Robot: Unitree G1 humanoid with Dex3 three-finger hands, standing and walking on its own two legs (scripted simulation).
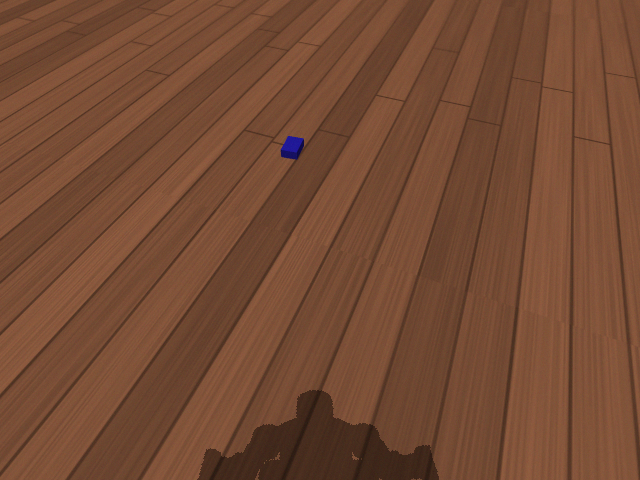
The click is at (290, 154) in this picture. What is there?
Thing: flat box
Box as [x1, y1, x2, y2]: [281, 136, 303, 159]
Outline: 288,136 281,148 281,156 296,159 303,146 303,138
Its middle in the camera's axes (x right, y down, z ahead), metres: -0.14 -0.47 +2.00
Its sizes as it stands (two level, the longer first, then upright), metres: 0.120 0.083 0.044
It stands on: the floor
